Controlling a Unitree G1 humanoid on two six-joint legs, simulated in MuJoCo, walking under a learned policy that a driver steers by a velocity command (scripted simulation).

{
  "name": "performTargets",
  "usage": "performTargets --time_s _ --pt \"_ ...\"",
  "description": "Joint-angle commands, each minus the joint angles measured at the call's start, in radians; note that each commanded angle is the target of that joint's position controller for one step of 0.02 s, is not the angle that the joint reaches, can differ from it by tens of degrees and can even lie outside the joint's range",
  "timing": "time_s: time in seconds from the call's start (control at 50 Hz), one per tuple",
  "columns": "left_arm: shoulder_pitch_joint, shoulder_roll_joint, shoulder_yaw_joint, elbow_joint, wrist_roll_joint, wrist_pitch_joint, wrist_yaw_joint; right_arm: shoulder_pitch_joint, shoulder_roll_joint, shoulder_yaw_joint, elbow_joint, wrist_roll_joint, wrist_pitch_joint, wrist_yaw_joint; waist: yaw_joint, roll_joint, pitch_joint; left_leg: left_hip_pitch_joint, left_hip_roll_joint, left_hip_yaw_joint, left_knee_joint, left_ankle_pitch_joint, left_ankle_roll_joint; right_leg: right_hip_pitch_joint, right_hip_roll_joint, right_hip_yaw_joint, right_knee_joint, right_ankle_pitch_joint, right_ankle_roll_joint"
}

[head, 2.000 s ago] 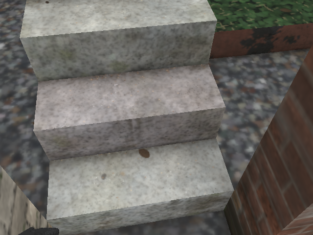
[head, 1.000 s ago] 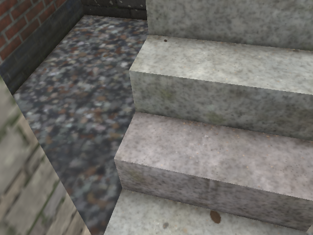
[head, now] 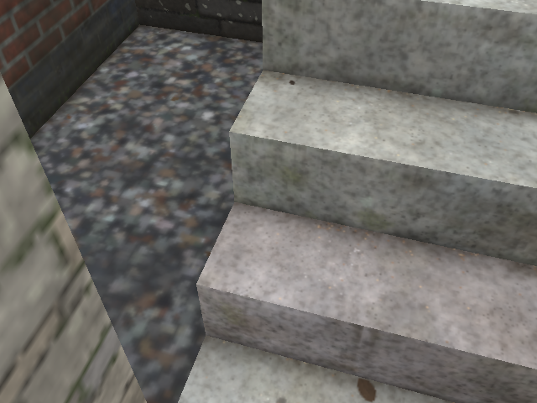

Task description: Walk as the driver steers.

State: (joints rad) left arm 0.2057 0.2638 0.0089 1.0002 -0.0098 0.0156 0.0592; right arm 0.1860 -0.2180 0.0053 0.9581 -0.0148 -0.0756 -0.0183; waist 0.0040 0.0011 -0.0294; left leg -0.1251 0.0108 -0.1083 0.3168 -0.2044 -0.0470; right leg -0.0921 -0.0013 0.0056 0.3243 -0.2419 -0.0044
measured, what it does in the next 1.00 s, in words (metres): stands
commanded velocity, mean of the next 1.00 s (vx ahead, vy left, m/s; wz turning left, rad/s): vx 0.48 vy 0.00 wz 0.00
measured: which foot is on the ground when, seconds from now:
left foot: down 0.00-1.00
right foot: down 0.00-1.00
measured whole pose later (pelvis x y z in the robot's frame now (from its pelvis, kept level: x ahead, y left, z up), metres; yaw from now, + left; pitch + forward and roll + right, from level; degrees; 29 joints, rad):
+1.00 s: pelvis +0.01 +0.02 +0.00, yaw +0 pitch +0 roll +0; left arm 0.17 0.23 0.03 1.07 0.00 0.00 0.05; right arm 0.12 -0.22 0.01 0.96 -0.01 -0.06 -0.01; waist 0.01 0.01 -0.02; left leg -0.08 -0.01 -0.10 0.24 -0.17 -0.02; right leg -0.03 -0.03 0.02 0.22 -0.19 0.03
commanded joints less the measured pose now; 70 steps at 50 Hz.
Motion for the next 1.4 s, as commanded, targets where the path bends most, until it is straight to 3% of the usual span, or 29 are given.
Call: performTargets --time_s 0.02,0.06,0.08,0.12,0.36,0.66,1.4 --pt "-0.013 0.111 0.024 -0.045 0.005 -0.011 -0.002 -0.031 -0.097 -0.014 -0.056 0.0 -0.01 0.001 0.0 0.015 -0.013 -0.027 0.016 0.004 -0.026 0.253 0.005 0.053 -0.066 0.054 -0.022 0.369 -0.044" --pt "-0.016 0.122 0.027 -0.046 0.005 -0.015 -0.004 -0.042 -0.105 -0.015 -0.063 -0.001 -0.01 0.002 0.002 0.009 -0.026 -0.003 0.021 0.002 -0.021 0.311 0.007 0.061 -0.069 0.053 -0.021 0.415 -0.036" --pt "-0.015 0.09 0.017 -0.029 0.013 -0.009 -0.004 -0.041 -0.092 -0.009 -0.055 0.0 -0.004 0.001 0.004 -0.009 -0.025 0.013 0.038 -0.019 -0.032 0.37 -0.003 0.061 -0.07 0.056 -0.03 0.48 -0.017" --pt "-0.012 0.107 0.021 -0.025 0.01 -0.009 -0.005 -0.044 -0.112 -0.012 -0.057 0.003 0.0 0.0 0.005 0.002 -0.043 0.039 0.039 -0.017 -0.03 0.407 -0.004 0.084 -0.075 0.058 -0.036 0.51 -0.008" --pt "-0.054 0.098 0.025 0.0 0.012 -0.02 -0.005 -0.107 -0.114 -0.012 -0.063 0.0 0.002 0.002 0.009 0.011 -0.026 0.045 0.039 -0.026 -0.074 0.312 -0.006 0.086 -0.086 0.056 -0.085 0.394 0.001" --pt "-0.055 0.085 0.032 0.023 0.012 -0.023 -0.004 -0.111 -0.112 -0.011 -0.053 -0.001 0.001 0.005 0.006 0.005 -0.015 0.036 0.036 -0.03 -0.09 0.251 -0.002 0.078 -0.09 0.054 -0.103 0.331 0.003" --pt "-0.028 0.072 0.042 0.041 0.01 -0.029 -0.002 -0.102 -0.101 -0.018 -0.047 0.003 -0.003 0.01 0.005 0.002 -0.013 0.043 0.038 -0.035 -0.094 0.262 0.006 0.075 -0.098 0.055 -0.111 0.342 0.006"
Next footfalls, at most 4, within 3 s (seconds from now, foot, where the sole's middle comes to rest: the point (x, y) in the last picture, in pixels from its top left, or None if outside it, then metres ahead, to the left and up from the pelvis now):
none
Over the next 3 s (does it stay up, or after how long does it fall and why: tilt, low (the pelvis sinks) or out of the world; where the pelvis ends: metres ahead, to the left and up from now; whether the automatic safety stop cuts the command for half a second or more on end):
stays up -0.01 0.00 0.00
